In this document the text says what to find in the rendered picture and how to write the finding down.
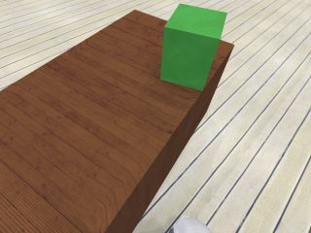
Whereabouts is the carton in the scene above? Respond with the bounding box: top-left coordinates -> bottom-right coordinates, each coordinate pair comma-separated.
160,3 -> 227,91

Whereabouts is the pedestal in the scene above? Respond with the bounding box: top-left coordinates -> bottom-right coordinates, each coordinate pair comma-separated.
0,10 -> 234,233

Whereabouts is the right robot thigh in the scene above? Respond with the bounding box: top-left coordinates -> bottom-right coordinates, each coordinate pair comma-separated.
173,217 -> 212,233

